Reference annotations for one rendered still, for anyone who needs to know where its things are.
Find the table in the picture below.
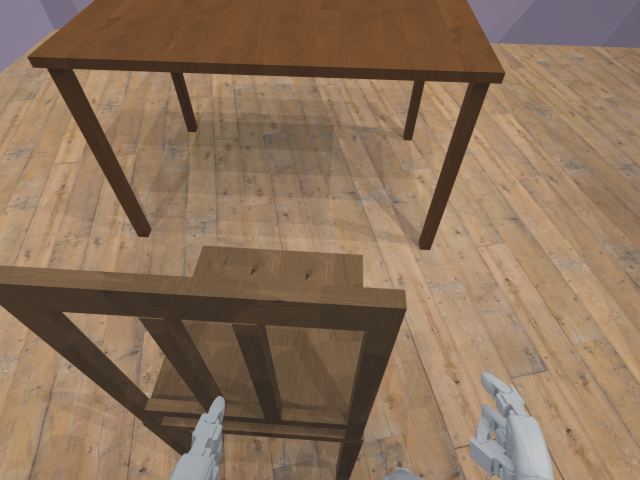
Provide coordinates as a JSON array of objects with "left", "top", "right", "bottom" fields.
[{"left": 27, "top": 0, "right": 505, "bottom": 250}]

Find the right robot hand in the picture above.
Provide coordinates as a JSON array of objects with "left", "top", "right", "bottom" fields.
[{"left": 470, "top": 372, "right": 554, "bottom": 480}]

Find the chair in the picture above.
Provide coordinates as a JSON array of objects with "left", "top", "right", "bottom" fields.
[{"left": 0, "top": 246, "right": 407, "bottom": 480}]

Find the left robot hand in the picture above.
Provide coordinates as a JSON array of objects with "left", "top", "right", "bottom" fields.
[{"left": 169, "top": 396, "right": 225, "bottom": 480}]

